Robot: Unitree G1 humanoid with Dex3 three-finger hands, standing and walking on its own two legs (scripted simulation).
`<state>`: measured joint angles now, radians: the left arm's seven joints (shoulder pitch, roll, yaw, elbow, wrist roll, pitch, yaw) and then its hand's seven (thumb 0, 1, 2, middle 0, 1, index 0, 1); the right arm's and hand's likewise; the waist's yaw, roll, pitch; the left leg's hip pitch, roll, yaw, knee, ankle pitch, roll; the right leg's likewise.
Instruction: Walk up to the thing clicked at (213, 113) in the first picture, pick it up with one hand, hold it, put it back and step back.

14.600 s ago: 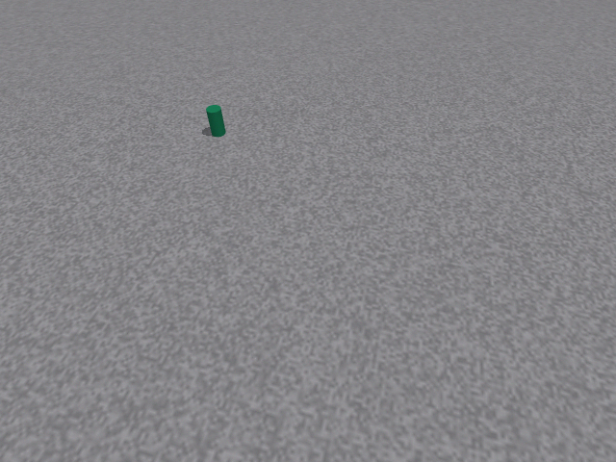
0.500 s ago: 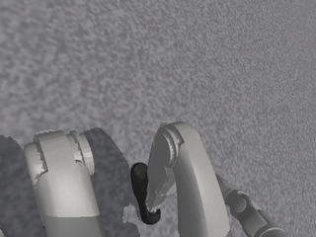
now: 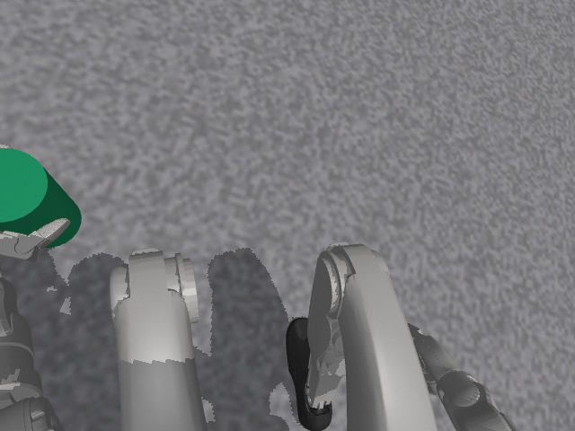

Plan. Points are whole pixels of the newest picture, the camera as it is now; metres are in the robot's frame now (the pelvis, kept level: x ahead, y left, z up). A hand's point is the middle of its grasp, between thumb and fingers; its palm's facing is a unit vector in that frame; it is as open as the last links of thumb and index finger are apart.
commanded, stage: settle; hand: left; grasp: from the side
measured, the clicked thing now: (29, 205) +0.38 +0.33 -0.10
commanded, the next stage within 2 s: lift in 1.04 s
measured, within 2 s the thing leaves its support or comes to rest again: neither
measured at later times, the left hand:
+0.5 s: hand out of the picture +0.39 +0.33 -0.02, palm faces +0.43 -0.90 -0.08, open 11.3 cm
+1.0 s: hand out of the picture +0.40 +0.33 +0.01, palm faces +0.44 -0.89 -0.08, open 11.4 cm
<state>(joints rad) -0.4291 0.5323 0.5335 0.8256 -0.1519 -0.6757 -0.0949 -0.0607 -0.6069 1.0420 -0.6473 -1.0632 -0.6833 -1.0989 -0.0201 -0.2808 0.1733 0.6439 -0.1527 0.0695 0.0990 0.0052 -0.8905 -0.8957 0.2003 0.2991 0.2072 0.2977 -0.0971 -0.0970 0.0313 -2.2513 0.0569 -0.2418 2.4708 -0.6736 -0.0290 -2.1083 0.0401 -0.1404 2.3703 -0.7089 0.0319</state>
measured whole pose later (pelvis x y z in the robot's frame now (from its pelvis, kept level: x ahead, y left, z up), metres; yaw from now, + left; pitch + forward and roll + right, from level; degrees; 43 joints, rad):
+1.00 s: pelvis +0.01 -0.01 +0.05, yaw +5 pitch +31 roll -5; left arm -0.54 0.45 0.57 0.85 -0.12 -0.55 -0.15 -0.06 -0.61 1.05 -0.64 -1.07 -0.68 -1.11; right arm 0.06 -0.27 0.04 0.71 -0.09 0.03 0.04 0.01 -0.91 -0.90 0.20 0.30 0.20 0.30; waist -0.09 -0.02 -0.09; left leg -2.17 0.07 -0.14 2.27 -0.66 -0.04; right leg -2.08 0.02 -0.07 2.25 -0.72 0.01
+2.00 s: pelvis +0.03 +0.00 +0.20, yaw +8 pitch +30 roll -4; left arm -0.23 0.30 0.36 0.31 -0.17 -0.30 -0.02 -0.06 -0.61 1.04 -0.66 -1.05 -0.69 -1.08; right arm 0.11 -0.23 -0.01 0.64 0.01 -0.01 -0.03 0.01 -0.92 -0.90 0.20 0.30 0.20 0.30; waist -0.04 0.02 -0.16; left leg -1.69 0.07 -0.08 1.79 -0.63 -0.02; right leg -1.61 0.00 -0.05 1.76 -0.68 0.01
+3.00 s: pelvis +0.08 +0.00 +0.38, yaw +11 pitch +13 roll -2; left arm -0.08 0.18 0.15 0.35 -0.12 -0.33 0.11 -0.05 -0.58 0.96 -0.69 -1.00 -0.73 -1.03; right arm 0.22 -0.20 0.01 0.66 -0.02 -0.02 -0.05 0.01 -0.92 -0.90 0.20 0.30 0.20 0.30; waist -0.03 0.02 -0.07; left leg -0.83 0.06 -0.03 1.08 -0.47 -0.03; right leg -0.76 -0.01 -0.05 1.05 -0.51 0.01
